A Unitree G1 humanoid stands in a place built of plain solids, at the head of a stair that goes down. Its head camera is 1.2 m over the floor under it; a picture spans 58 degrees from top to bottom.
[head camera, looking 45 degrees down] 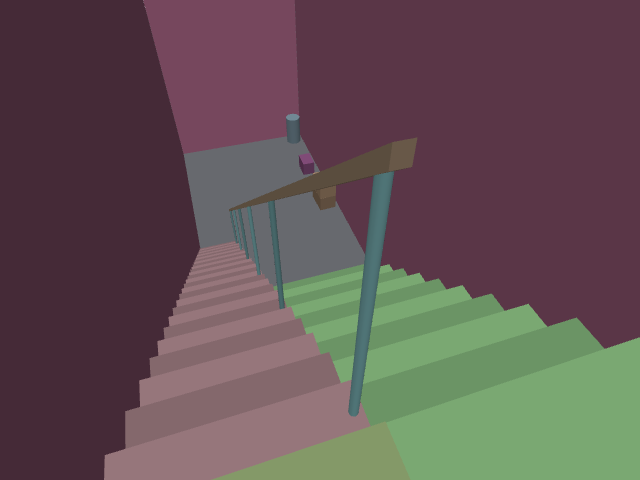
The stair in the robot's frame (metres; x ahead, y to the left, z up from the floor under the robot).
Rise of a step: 0.20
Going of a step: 0.23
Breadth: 0.81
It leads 18 degrees to the left of straight ahead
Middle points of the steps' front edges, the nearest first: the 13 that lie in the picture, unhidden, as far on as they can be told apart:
0.37 0.20 0.00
0.59 0.27 -0.20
0.82 0.35 -0.40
1.04 0.42 -0.60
1.26 0.49 -0.80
1.49 0.56 -1.00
1.71 0.63 -1.19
1.93 0.71 -1.39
2.16 0.78 -1.59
2.38 0.85 -1.79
2.61 0.92 -1.99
2.83 1.00 -2.19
3.05 1.07 -2.39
